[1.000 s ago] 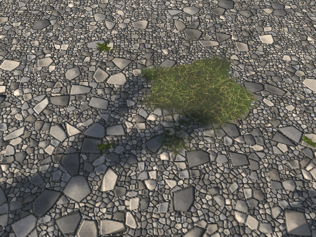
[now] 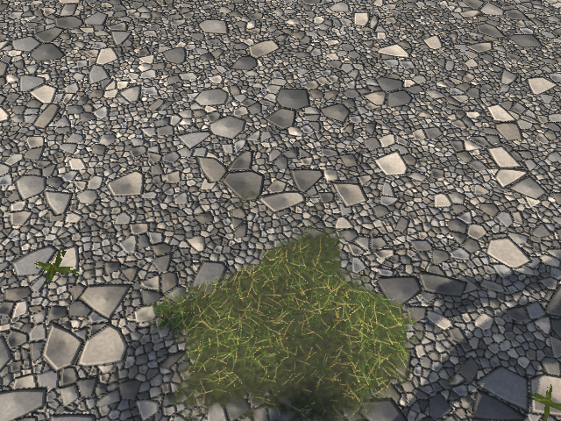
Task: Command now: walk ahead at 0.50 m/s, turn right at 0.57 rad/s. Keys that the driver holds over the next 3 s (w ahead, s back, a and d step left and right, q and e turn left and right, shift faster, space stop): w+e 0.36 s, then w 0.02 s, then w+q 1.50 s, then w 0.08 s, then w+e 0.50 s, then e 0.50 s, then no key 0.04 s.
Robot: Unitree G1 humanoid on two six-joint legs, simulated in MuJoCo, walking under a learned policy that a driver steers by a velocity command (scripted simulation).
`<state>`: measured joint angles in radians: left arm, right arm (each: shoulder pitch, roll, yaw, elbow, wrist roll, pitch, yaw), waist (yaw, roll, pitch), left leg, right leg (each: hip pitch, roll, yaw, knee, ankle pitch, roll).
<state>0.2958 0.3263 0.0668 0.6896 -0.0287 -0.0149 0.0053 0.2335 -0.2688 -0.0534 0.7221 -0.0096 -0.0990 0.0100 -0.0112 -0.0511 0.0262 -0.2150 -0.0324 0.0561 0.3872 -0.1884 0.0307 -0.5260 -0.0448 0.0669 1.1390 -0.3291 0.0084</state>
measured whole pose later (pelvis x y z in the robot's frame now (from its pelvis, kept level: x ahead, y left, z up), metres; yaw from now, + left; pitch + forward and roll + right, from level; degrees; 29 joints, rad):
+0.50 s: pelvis +0.26 -0.08 +0.00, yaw -16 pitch +1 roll +0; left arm 0.24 0.28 0.05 0.64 0.00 -0.05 -0.03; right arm 0.21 -0.32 -0.05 0.76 0.02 -0.09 0.01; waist 0.00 0.03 0.07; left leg -0.51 0.11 -0.03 1.15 -0.32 -0.01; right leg -0.29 0.09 -0.02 0.44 -0.17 -0.10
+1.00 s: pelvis +0.56 -0.08 -0.01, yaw -2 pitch +2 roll +0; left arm 0.27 0.30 0.04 0.75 -0.01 -0.09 -0.01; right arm 0.20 -0.30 -0.06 0.68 0.02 -0.06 0.04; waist 0.00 0.00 0.05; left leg -0.40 -0.09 0.00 0.54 -0.17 0.09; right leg -0.36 -0.01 0.03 1.19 -0.41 -0.01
